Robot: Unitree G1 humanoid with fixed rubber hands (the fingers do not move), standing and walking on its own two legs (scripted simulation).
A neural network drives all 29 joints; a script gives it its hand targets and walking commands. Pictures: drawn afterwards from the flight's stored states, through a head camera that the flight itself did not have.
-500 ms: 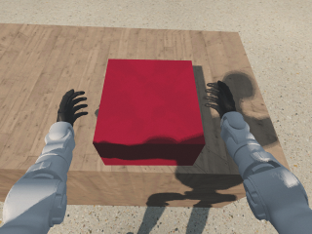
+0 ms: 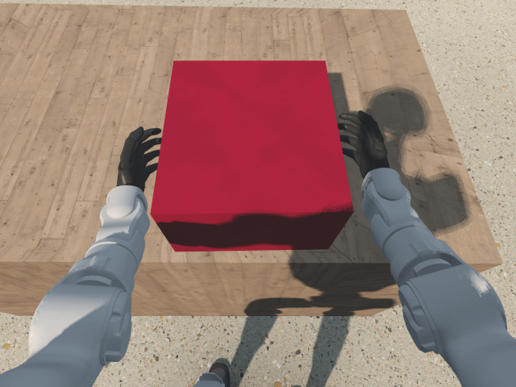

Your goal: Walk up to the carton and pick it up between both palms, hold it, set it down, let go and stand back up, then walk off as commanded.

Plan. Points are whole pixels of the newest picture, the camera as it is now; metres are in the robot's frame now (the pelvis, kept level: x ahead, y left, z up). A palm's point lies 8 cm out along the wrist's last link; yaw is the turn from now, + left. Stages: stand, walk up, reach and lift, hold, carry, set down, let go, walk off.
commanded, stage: reach and lift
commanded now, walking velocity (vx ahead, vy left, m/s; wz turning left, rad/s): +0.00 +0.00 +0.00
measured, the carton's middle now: (251, 155) +0.50 +0.06 +0.00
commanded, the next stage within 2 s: none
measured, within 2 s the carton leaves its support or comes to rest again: neither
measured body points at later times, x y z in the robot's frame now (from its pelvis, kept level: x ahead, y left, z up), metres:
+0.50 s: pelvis +0.00 +0.00 +0.01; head +0.13 +0.03 +0.44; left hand +0.44 +0.23 +0.03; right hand +0.49 -0.12 +0.04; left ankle +0.04 +0.13 -0.70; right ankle -0.02 -0.12 -0.70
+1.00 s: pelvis +0.02 +0.02 +0.03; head +0.15 +0.02 +0.46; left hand +0.43 +0.23 +0.03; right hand +0.48 -0.12 +0.04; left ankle +0.04 +0.13 -0.70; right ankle -0.02 -0.12 -0.70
